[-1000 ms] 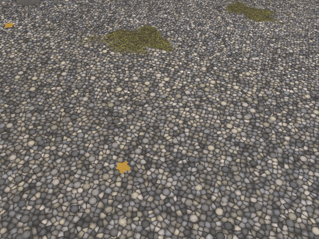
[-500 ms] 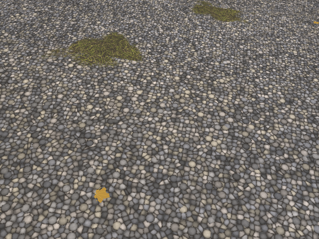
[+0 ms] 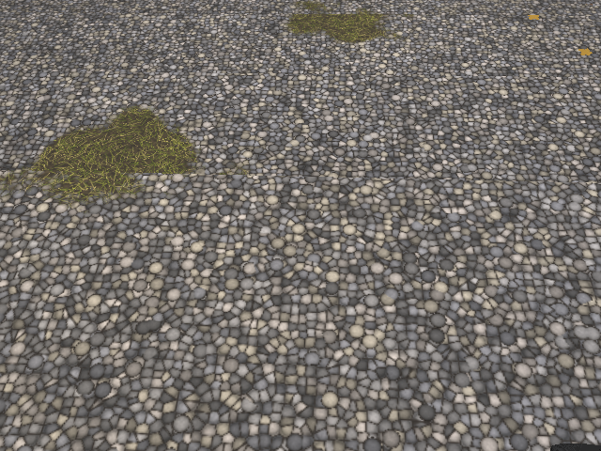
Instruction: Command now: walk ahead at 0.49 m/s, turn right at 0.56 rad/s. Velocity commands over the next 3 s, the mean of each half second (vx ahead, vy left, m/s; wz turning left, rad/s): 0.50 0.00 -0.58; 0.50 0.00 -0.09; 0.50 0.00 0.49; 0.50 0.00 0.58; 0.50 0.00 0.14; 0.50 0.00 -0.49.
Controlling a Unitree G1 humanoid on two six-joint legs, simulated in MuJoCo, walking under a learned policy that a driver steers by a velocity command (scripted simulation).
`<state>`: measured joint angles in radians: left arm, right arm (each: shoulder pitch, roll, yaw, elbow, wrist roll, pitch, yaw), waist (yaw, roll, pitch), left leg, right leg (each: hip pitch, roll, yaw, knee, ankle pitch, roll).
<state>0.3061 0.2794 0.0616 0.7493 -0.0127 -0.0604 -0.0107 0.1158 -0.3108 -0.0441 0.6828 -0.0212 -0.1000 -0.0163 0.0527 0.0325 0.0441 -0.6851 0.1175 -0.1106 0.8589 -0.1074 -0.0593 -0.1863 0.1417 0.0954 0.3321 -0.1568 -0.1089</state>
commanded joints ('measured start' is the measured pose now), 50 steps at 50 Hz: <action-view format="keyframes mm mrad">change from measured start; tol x32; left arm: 1 -21 175 46 -71 -11 -8 18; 50 20 16 -11 -30 146 -74 -29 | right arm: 1 -64 -34 -3 -73 4 -12 4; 50 158 12 23 98 -100 30 80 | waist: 1 3 -79 -28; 9 -63 -155 -93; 12 -109 303 -397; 31 -126 26 44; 37 28 -272 -458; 50 -51 -72 8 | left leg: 1 164 -69 55 -209 195 -18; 9 396 -114 36 -438 37 69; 12 1073 342 -712 -516 -317 343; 18 571 130 -131 -662 -62 230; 34 733 150 228 -431 671 179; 35 618 108 266 -235 654 144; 37 55 -120 124 392 -500 59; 50 -115 -8 -6 88 205 44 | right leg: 1 -141 -195 163 -111 82 -125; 9 31 -231 340 156 93 -59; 12 -564 -65 78 898 -454 78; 14 -628 -157 56 986 -282 98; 32 -404 -179 -111 256 28 43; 35 109 -100 -153 179 78 -31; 37 619 -535 618 70 -37 -255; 43 69 -381 116 -131 130 -126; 50 131 -436 -76 -213 231 -157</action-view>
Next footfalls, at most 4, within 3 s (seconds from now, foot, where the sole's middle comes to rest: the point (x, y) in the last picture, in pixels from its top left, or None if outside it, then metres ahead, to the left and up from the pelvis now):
0.20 left None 0.30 0.15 -0.78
0.70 right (429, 442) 0.49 -0.20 -0.78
1.28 left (363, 277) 0.91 -0.06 -0.78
1.70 right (439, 218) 1.11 -0.28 -0.78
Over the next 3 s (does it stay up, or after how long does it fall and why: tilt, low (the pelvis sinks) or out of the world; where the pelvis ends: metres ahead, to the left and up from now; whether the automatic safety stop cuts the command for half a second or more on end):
stays up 1.66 0.06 -0.20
